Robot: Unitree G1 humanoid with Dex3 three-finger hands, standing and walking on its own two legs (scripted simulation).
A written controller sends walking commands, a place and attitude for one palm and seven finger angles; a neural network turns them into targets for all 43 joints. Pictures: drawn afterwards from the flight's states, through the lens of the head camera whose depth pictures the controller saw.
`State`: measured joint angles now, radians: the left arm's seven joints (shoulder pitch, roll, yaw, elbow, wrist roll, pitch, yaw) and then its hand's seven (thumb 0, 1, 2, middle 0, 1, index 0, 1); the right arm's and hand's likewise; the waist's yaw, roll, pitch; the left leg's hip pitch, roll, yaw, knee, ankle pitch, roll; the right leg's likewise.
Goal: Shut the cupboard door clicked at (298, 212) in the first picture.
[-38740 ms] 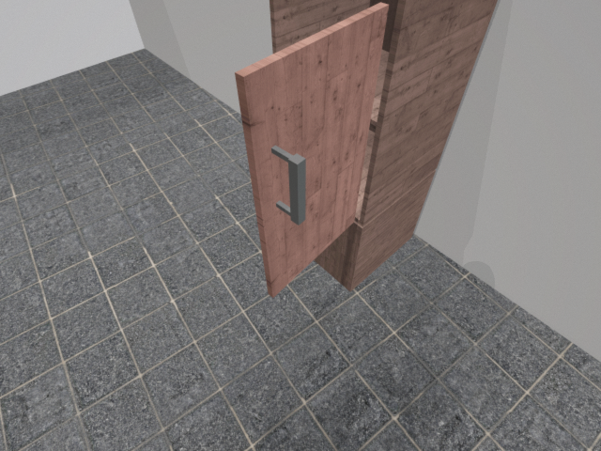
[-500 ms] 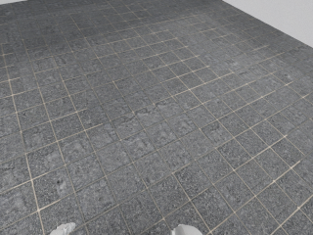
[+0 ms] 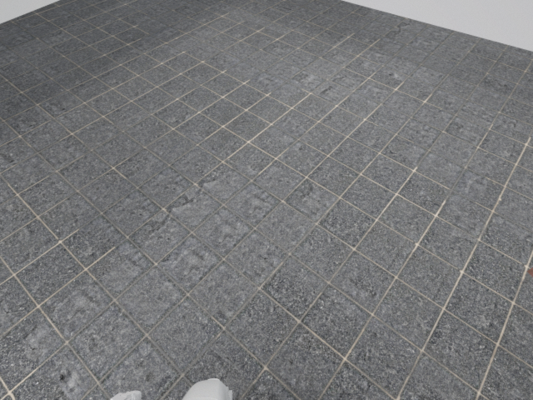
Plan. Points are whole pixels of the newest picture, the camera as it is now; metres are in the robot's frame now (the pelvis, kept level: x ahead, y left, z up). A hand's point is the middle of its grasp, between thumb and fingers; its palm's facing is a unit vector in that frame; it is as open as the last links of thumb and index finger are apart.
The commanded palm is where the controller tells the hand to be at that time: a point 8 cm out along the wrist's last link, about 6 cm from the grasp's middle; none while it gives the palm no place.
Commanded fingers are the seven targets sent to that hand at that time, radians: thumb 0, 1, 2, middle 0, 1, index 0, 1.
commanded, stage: turn to face it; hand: left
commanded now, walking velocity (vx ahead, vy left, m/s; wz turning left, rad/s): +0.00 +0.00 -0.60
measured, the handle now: out of the picture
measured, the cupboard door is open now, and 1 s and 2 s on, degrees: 58 58 58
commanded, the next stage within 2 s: take the last steps up to it in 1.72 s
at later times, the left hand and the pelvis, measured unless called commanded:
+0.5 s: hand (175, 366) +0.19 +0.17 -0.16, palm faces -0.31 -0.92 -0.25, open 7.4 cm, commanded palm none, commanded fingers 0.00 0.90 0.90 -0.20 -0.30 -0.20 -0.30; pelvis +0.01 +0.00 -0.01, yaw -18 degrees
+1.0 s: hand (200, 339) +0.24 +0.14 -0.17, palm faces -0.54 -0.82 -0.19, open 7.4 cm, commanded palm none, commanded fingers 0.00 0.90 0.90 -0.20 -0.30 -0.20 -0.30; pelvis +0.04 +0.02 +0.00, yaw -36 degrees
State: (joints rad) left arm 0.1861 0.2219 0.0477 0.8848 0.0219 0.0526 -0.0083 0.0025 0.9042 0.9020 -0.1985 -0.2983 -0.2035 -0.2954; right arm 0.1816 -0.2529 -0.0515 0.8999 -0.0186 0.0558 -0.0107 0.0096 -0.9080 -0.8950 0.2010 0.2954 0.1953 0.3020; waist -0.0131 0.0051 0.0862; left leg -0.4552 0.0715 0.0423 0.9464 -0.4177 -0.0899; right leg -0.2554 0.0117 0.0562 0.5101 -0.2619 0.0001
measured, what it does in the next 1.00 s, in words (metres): steps on the spot, turning right: left foot, then right foot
